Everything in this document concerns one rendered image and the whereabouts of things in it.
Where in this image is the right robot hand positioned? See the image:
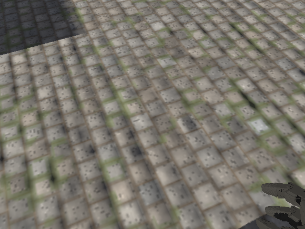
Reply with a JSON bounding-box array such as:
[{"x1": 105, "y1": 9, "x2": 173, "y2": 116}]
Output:
[{"x1": 255, "y1": 182, "x2": 305, "y2": 229}]

